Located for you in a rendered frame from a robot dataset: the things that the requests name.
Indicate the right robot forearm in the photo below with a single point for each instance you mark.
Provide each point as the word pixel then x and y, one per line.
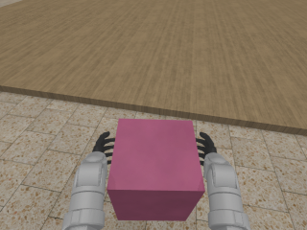
pixel 226 210

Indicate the carton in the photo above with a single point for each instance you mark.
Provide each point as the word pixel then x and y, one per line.
pixel 155 171

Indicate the robot right hand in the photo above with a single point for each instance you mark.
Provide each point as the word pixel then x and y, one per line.
pixel 208 146

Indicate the left robot forearm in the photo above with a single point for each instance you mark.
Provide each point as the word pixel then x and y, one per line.
pixel 86 209

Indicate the robot left hand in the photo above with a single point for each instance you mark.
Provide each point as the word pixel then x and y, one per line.
pixel 100 145

